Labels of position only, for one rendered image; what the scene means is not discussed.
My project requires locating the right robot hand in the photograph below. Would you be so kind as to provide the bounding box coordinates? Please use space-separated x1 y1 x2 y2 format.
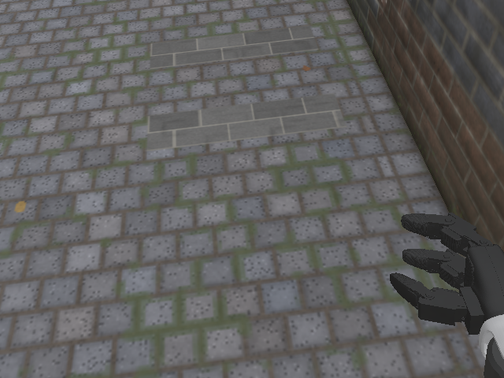
390 213 504 335

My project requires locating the robot right forearm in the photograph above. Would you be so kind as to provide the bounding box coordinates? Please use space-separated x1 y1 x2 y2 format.
479 314 504 378

